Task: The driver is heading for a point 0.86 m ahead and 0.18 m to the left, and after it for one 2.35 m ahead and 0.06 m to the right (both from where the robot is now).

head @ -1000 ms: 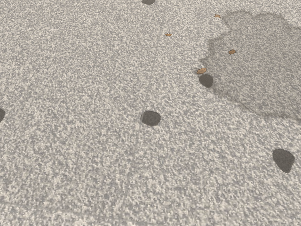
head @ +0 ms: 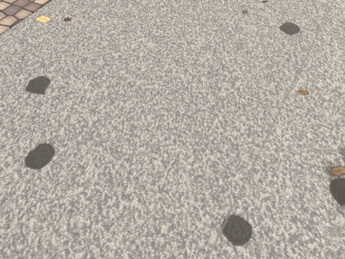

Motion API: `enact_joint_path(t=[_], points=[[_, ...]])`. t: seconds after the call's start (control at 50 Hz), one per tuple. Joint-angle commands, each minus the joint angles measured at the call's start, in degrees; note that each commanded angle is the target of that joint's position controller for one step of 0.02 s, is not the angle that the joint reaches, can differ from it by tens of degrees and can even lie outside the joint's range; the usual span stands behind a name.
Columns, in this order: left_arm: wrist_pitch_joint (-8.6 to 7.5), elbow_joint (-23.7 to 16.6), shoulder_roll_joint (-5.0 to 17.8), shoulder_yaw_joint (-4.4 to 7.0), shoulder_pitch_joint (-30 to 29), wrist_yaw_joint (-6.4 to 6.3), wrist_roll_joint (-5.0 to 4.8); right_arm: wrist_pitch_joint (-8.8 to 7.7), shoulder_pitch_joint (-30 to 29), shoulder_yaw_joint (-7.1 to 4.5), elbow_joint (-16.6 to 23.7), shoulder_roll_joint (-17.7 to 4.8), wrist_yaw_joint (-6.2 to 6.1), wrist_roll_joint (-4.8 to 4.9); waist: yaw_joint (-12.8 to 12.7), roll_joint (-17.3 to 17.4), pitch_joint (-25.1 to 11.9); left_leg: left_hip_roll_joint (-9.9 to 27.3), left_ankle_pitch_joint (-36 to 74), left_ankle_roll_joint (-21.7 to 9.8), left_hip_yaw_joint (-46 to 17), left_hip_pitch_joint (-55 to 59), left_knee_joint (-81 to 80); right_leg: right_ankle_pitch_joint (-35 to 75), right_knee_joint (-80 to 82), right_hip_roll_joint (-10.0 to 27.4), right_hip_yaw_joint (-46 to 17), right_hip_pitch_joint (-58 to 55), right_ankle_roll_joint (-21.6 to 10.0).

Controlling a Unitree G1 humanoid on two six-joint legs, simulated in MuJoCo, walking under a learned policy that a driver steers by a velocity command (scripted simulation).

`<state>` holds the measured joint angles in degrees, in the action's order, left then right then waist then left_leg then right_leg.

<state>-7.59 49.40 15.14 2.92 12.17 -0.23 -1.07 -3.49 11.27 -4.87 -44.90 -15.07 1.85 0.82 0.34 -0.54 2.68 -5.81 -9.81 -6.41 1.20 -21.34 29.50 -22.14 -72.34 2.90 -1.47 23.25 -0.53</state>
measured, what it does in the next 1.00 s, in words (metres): walks ahead, turning left: right foot, then left foot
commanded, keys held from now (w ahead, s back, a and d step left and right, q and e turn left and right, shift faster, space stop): w+q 0.62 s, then w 0.36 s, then no key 0.02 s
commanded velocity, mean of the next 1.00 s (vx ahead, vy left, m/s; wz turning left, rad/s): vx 0.50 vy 0.00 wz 0.48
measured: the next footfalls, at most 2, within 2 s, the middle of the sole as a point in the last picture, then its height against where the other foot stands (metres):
right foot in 0.36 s outside the picture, level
left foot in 0.86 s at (115, 237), level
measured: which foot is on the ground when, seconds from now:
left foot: down 0.00-0.36, up 0.38-0.84, down 0.86-1.00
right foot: up 0.00-0.34, down 0.36-0.88, up 0.90-1.00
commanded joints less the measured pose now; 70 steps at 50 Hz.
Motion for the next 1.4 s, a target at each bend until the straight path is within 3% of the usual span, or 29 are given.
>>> enact_joint_path(t=[0.02,0.12,0.24,0.3,0.34,0.36,0.38,0.4,0.42,0.44,0.48,0.54,0.66,0.78,0.82,0.86,0.88,0.9,0.92,0.94,1.0,1.08,1.16,1.24,1.32,1.34,1.36,1.38,1.4], points=[[-0.24,-5.3,6.7,2.08,0.2,-0.21,1.31,-1.0,0.5,-0.88,4.4,-5.0,-0.63,-0.1,-1.7,-0.1,-6.2,15.6,13.3,-11.8,-22.1,13.4,-15.9,3.7,5.7,4.3,-3.5,12.7,0.7],[1.13,-9.0,3.8,1.25,-8.0,-0.64,2.12,-0.91,4.8,-1.86,4.1,-8.8,-2.31,0.3,0.2,2.5,-3.3,11.5,17.0,-9.7,-15.6,6.4,-16.7,17.0,24.8,1.8,-0.9,11.7,3.9],[0.26,-12.9,4.4,1.07,-17.0,0.65,0.75,0.05,9.6,-1.76,3.3,-8.5,-2.65,0.87,4.1,6.0,-3.2,11.6,7.5,-6.3,-19.8,9.7,-12.1,25.9,41.7,-2.6,-1.7,6.9,2.8],[-0.76,-13.4,6.5,1.9,-15.8,1.32,0.59,0.53,9.5,-1.84,3.6,-8.6,-3.09,0.74,2.7,7.6,-3.7,13.5,6.8,-5.3,-25.3,14.4,-7.1,19.6,45.2,-3.2,-2.8,4.1,0.9],[-1.38,-11.5,8.4,3.06,-7.5,1.01,0.99,0.7,7.3,-1.34,4.7,-7.1,-3.11,0.57,-2.0,8.4,-7.1,10.6,12.0,-3.1,-24.9,13.1,0.2,19.3,48.6,-2.9,-1.8,-8.0,-1.8],[-1.53,-10.7,11.1,3.94,1.0,0.57,1.99,0.4,6.0,-0.22,6.1,-4.2,-2.77,-0.1,-6.0,4.7,-14.2,7.5,8.8,-1.0,-20.9,6.8,13.9,18.5,46.9,4.9,-8.4,-22.4,-5.5],[-0.87,-9.2,16.0,5.26,8.9,0.31,2.97,-0.16,13.6,0.87,7.3,-0.8,-2.78,1.07,-4.6,-11.6,-23.1,-0.7,-12.2,3.5,-12.6,-13.4,33.5,10.8,48.9,18.7,-31.5,-44.4,-15.0],[-0.38,-8.7,12.3,4.54,9.2,0.66,1.4,-0.36,15.2,0.63,6.9,-4.9,-2.81,1.7,-4.3,-16.4,-22.6,2.5,-23.8,4.3,-12.5,-23.4,43.6,-2.0,53.4,23.1,-44.7,-45.4,-16.7],[0.1,-9.8,7.7,3.32,6.3,0.45,0.96,0.02,10.4,-0.54,6.8,-9.3,-2.74,1.67,-5.5,-9.0,-14.1,5.3,-18.9,4.7,-12.6,-26.5,47.4,-5.3,54.7,20.6,-36.8,-38.0,-13.9],[0.74,-10.2,6.3,2.7,3.3,0.3,1.28,0.44,6.5,-0.68,7.6,-9.5,-2.75,0.94,-4.9,-4.3,-8.9,7.5,-14.3,5.0,-10.2,-25.2,47.3,-0.4,55.4,18.0,-28.3,-30.2,-11.7],[1.08,-9.6,4.3,1.81,-0.2,0.37,1.83,0.85,4.1,-0.95,8.6,-7.6,-2.27,0.32,-2.0,-4.0,-3.1,10.7,-9.6,4.9,-9.4,-21.2,42.1,9.2,58.8,13.1,-17.6,-18.8,-9.8],[0.4,-8.3,5.5,2.35,-0.3,0.71,1.42,1.82,4.5,-0.37,9.4,-4.4,-1.85,0.85,-0.8,-5.3,-2.0,12.1,-6.7,5.4,-7.4,-19.1,38.1,16.7,62.5,11.7,-9.0,-14.5,-10.5],[0.78,-5.5,8.6,3.2,2.1,0.44,1.21,1.36,-2.7,0.52,11.3,-2.8,-0.94,0.38,-2.7,-2.9,-1.8,12.1,7.3,5.9,-5.8,-19.4,21.1,26.0,63.4,11.0,1.8,-17.9,-10.0],[2.35,-2.1,11.6,3.61,7.1,0.7,-0.69,0.46,-12.0,1.15,14.5,-2.7,0.72,0.58,-4.8,-3.5,1.7,9.6,4.6,3.6,-1.0,-15.3,6.7,26.6,62.1,13.6,4.2,-23.4,-9.1],[3.07,-1.3,12.8,3.79,6.9,0.52,-1.17,0.32,-10.3,0.48,14.6,-4.3,0.89,0.18,-2.5,-5.0,0.2,7.4,-0.3,1.6,1.1,-10.3,3.6,39.1,57.2,14.3,5.0,-26.0,-8.2],[3.6,-0.8,11.8,3.06,6.8,0.07,-1.08,0.36,4.2,-2.1,10.1,-8.8,0.31,-0.22,5.4,-4.2,-8.8,3.5,4.2,-1.4,3.6,12.7,-0.8,51.8,39.2,10.5,9.8,-20.7,-5.2],[3.31,-2.5,8.7,1.62,6.7,-0.09,0.83,0.74,14.6,-3.67,8.3,-13.9,-0.76,-0.49,9.2,3.1,-16.7,14.2,8.2,-5.0,-10.6,31.4,1.4,33.0,20.2,7.6,11.1,-6.3,-2.4],[1.94,-4.0,2.4,-0.49,12.3,0.62,1.26,0.56,14.0,-3.72,8.2,-18.4,-0.82,-0.53,3.5,16.4,-23.5,27.5,-1.3,-14.4,-39.5,44.3,-6.3,-11.0,2.2,-2.6,5.4,14.0,0.3],[0.79,-3.4,8.2,0.88,7.8,1.08,-0.71,0.1,14.8,-2.4,8.4,-13.1,-0.54,-0.39,6.8,9.5,-23.7,27.7,-4.4,-13.6,-41.9,42.8,-10.0,-11.6,-4.0,-0.8,-2.8,19.5,-0.3],[0.36,-5.3,9.5,1.32,3.1,1.26,-1.95,-0.3,11.7,-1.58,8.0,-11.0,-0.42,-0.43,6.2,8.5,-15.2,25.5,0.2,-11.3,-32.3,36.3,-10.4,-6.8,-4.0,1.5,-1.8,23.3,-1.0],[1.35,-4.7,8.3,1.5,2.5,0.74,0.24,-0.84,2.3,0.0,8.6,-6.2,-0.13,-1.07,-0.1,5.1,-6.7,19.4,15.1,-8.2,-18.1,16.7,-14.5,3.7,4.4,6.1,-1.6,14.8,-0.3],[3.62,-4.3,5.2,1.06,3.8,0.11,1.23,-2.04,0.8,-0.29,6.6,-7.4,-0.77,-1.23,-3.1,3.8,-5.0,18.0,36.0,-8.7,-8.8,9.8,-16.6,8.3,12.4,4.6,-0.4,10.5,2.6],[3.51,-5.7,3.0,-0.1,-2.9,0.6,1.53,-1.12,2.0,-0.18,4.3,-7.9,-1.99,-1.2,-0.7,4.7,-4.8,14.5,36.3,-5.7,-2.2,9.2,-15.8,22.3,29.9,2.3,1.2,6.1,2.4],[3.49,-6.5,4.7,0.22,-5.4,1.79,0.94,-0.51,3.2,-0.15,1.5,-8.5,-2.38,-1.45,0.7,5.4,-5.6,17.3,31.9,-4.7,-1.9,14.5,-13.2,25.1,36.9,0.7,0.4,3.9,0.7],[3.61,-7.2,8.5,2.1,-1.9,2.55,1.72,1.15,1.1,-0.75,0.8,-9.3,-3.79,0.04,-2.0,4.4,-6.8,16.1,30.9,-0.7,-0.8,17.5,0.6,22.4,44.5,-2.4,2.5,-1.4,-3.0],[3.61,-7.3,12.5,3.45,1.0,2.11,1.82,1.26,3.8,-0.61,1.2,-8.6,-4.23,-0.93,-1.9,-1.5,-10.2,11.7,23.6,2.8,2.2,14.0,11.1,45.2,44.9,1.4,-3.3,-9.3,-5.4],[3.99,-8.3,16.6,4.18,3.1,1.6,2.59,0.87,7.9,0.28,2.4,-6.2,-4.28,-2.27,-0.2,-11.9,-14.4,3.0,-2.0,7.4,4.4,-2.3,29.6,63.7,44.2,12.6,-19.7,-23.8,-15.0],[4.45,-8.1,13.3,3.2,6.1,1.5,2.4,0.94,7.4,1.09,2.5,-4.9,-3.69,-2.53,-2.2,-15.2,-21.1,-0.5,-29.5,8.6,-3.2,-10.7,40.5,63.0,48.1,18.4,-31.4,-30.3,-21.7],[4.63,-9.4,11.4,2.71,3.4,1.64,1.81,1.51,6.9,0.51,2.4,-7.3,-3.23,-0.92,-1.8,-9.5,-20.8,2.7,-27.8,8.2,-7.7,-12.9,45.6,48.4,49.3,16.8,-29.4,-27.3,-20.4]])
Keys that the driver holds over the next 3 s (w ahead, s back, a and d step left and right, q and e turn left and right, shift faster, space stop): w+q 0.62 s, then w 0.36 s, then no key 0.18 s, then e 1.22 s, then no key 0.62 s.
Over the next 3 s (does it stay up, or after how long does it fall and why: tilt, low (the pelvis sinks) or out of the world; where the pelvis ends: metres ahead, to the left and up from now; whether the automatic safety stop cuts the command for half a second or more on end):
stays up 0.68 0.21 0.00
